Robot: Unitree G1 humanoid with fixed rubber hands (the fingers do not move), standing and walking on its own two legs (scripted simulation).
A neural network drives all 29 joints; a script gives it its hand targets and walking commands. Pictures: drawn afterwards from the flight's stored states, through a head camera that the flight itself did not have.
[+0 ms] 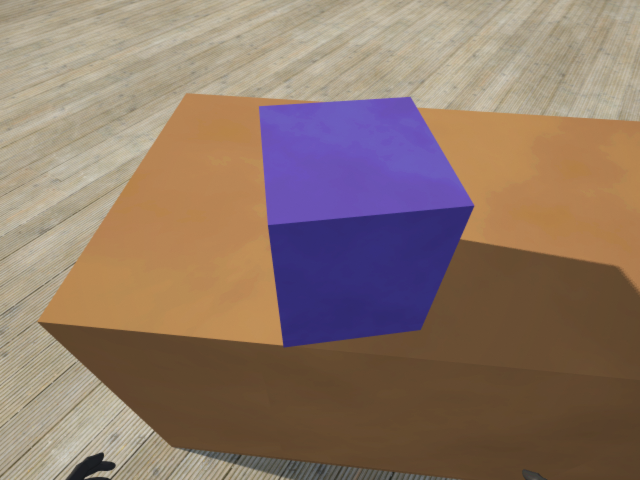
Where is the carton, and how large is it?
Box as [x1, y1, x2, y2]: [259, 97, 473, 346]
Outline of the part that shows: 410,97 259,106 267,219 283,346 420,329 471,212 473,204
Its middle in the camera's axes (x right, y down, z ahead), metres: +0.03 -0.02 +0.53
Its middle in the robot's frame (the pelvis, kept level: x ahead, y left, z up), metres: +0.43 -0.03 +0.09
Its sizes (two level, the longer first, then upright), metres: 0.210 0.200 0.250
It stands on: a pedestal, 0.71 m high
